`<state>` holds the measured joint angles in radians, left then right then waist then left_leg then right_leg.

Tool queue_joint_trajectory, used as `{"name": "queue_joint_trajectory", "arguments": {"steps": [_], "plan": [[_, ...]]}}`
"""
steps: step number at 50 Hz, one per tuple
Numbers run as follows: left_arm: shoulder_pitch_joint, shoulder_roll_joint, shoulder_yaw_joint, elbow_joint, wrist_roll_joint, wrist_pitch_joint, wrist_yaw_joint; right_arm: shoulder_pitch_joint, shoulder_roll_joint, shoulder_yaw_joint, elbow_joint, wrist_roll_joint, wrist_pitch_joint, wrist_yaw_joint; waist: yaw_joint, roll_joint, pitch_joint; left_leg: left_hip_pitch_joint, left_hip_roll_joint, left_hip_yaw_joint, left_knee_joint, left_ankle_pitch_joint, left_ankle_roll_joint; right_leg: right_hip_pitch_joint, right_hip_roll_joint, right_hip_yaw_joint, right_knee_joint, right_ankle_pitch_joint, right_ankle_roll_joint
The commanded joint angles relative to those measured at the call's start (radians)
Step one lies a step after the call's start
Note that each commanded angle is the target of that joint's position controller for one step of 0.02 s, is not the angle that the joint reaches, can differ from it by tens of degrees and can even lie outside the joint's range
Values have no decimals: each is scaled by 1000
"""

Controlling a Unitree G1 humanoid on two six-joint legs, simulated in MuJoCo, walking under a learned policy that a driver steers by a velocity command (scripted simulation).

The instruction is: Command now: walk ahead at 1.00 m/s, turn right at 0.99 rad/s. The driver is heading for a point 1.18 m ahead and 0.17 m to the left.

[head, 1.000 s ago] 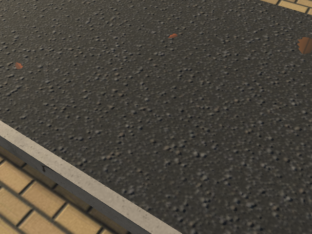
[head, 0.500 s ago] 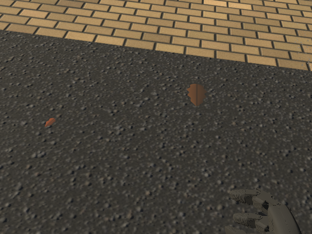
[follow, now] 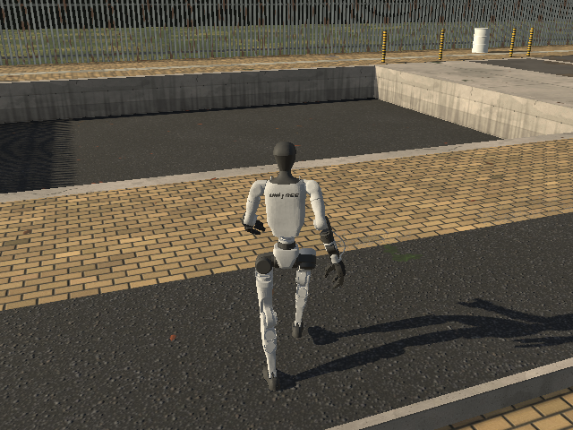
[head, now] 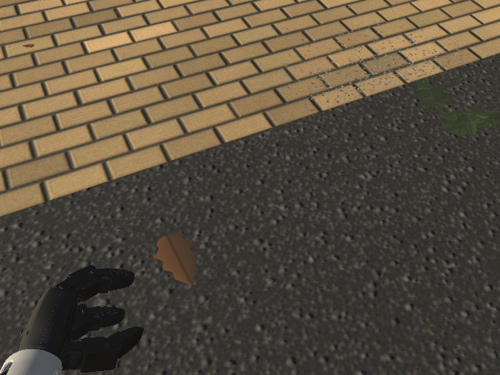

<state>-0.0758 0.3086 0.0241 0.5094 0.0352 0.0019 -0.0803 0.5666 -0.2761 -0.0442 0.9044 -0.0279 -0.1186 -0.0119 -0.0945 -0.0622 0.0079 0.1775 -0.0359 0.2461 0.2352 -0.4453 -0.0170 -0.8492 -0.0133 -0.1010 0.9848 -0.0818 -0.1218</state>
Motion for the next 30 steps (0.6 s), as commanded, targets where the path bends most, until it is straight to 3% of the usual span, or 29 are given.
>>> {"name": "queue_joint_trajectory", "arguments": {"steps": [1, 2, 3, 4, 5, 6, 7, 8, 9, 11, 12, 14, 15, 17, 19, 21, 22, 23, 24, 25, 26, 27, 28, 29, 30], "plan": [[44, 28, -2, -19, 1, -8, -11, -58, -158, -23, -81, 9, -10, -28, 129, 176, 37, -219, 204, 4, 98, 1497, -51, 397, 123, -146, -176, 39, -45], [151, 63, 13, 12, 5, -10, -6, -70, -189, -30, -91, 12, 1, -38, 196, 194, -21, -232, 227, -7, 257, 1581, -52, 537, 152, -134, -200, 20, -64], [351, 113, 41, 67, 8, -12, 5, -129, -223, -40, -118, 11, 13, -44, 304, 204, -104, -325, 255, -34, 503, 1619, -48, 768, 168, -85, -212, -12, -98], [591, 164, 75, 141, -4, -19, 26, -228, -247, -52, -158, 12, 23, -38, 423, 155, -174, -522, 234, -41, 891, 1340, -45, 1060, 110, 42, -321, 51, -169], [584, 211, 112, 171, -57, -7, 58, -312, -182, -48, -181, -2, 33, -17, 400, -43, -142, -782, 0, -28, 1324, 156, -24, 1200, 44, 185, -391, 22, -204], [472, 298, 112, 119, -21, -2, 59, -182, -65, -12, -285, -14, 24, -18, 197, -47, -247, -993, 38, -164, 1557, -114, -28, 1297, -141, 516, -285, 376, -317], [529, 291, 122, 90, 0, 7, 79, -215, -121, -5, -347, 12, 5, -11, 259, -20, -430, -1140, 21, -338, 1593, -80, -52, 1433, -267, 866, -537, -76, -470], [488, 218, 109, 106, -4, 0, 98, -276, -143, 2, -346, -1, -12, -4, 229, 134, -223, -1174, 82, -360, 1419, 11, -27, 1225, -253, 921, -707, -235, -407], [439, 175, 95, 125, -6, -17, 106, -312, -143, 1, -352, -12, -7, -1, 155, 157, -79, -1117, 117, -365, 1284, 21, -28, 1021, -207, 841, -733, -198, -356], [382, 119, 67, 139, -7, -61, 113, -230, -123, 9, -312, -45, 45, -1, 38, 215, 21, -937, 175, -353, 1141, -25, -41, 692, -166, 649, -730, -24, -295], [379, 91, 50, 160, -9, -81, 109, -243, -100, 17, -312, -50, 66, 4, 15, 220, 59, -875, 201, -342, 1039, -65, -50, 553, -142, 583, -752, -13, -272], [330, 121, 57, 180, -10, -109, 96, -338, -50, 40, -355, -30, 63, 21, 12, 152, 102, -748, 237, -305, 752, 150, -34, 399, -61, 404, -812, 40, -207], [320, 125, 60, 186, -17, -119, 83, -365, -29, 49, -356, -12, 59, 34, 26, 107, 88, -618, 234, -279, 615, 325, -9, 343, -7, 306, -830, 38, -165], [392, 131, 62, 214, -37, -136, 56, -420, -36, 44, -339, 18, 58, 52, 92, 67, 69, -524, 199, -226, 487, 591, 41, 418, -11, 252, -908, 39, -133], [433, 153, 64, 238, -33, -135, 51, -463, -52, 34, -328, 26, 60, 56, 128, 68, 86, -610, 170, -191, 405, 621, 81, 643, -51, 199, -922, 192, -107], [475, 187, 69, 260, -16, -128, 59, -485, -78, 18, -332, 12, 55, 53, 133, 44, 75, -642, 101, -142, 377, 475, 127, 837, -103, 154, -808, 594, -69], [474, 208, 74, 264, -3, -121, 69, -439, -99, 5, -318, 8, 57, 52, 103, 16, 26, -602, 50, -123, 381, 395, 145, 906, -120, 121, -705, 786, -46], [451, 220, 77, 261, 16, -108, 79, -298, -130, -15, -279, 9, 61, 48, 26, -18, -57, -475, -6, -107, 390, 319, 160, 926, -128, 90, -516, 926, -24], [405, 211, 73, 249, 31, -93, 90, -60, -173, -41, -207, 6, 70, 38, -101, -9, -157, -239, -44, -105, 387, 262, 176, 835, -110, 46, -211, 941, 6], [392, 148, 53, 217, 17, -95, 92, 98, -276, -77, -169, -2, 79, 24, -165, 112, -239, 12, 74, -316, 388, 60, 236, 568, -20, 10, 246, 637, 39], [488, 28, 23, 161, -15, -116, 68, 42, -345, -92, -153, -1, 87, 34, 5, 512, -338, 194, 290, -962, 131, -97, 363, 206, 161, 82, 590, -309, 97], [420, 80, 15, 138, 1, -128, 78, -79, -280, -87, -199, 3, 88, 44, -5, 308, -292, 190, 309, -1099, 26, -101, 381, 58, 102, 179, 632, -268, 77], [324, 96, 10, 123, 4, -137, 78, -120, -234, -78, -203, 11, 83, 39, -3, 134, -188, 64, 300, -964, 36, -52, 359, 46, 25, 205, 557, -197, 76], [279, 87, 2, 111, 12, -140, 77, -118, -195, -70, -179, 14, 81, 38, 22, 31, -101, -95, 261, -869, 32, 27, 325, 92, -20, 194, 438, -180, 73], [246, 70, -4, 79, 27, -129, 75, -118, -166, -58, -162, 17, 75, 33, 53, 21, -48, -211, 220, -796, 23, 74, 309, 123, -45, 198, 363, -199, 82]]}}
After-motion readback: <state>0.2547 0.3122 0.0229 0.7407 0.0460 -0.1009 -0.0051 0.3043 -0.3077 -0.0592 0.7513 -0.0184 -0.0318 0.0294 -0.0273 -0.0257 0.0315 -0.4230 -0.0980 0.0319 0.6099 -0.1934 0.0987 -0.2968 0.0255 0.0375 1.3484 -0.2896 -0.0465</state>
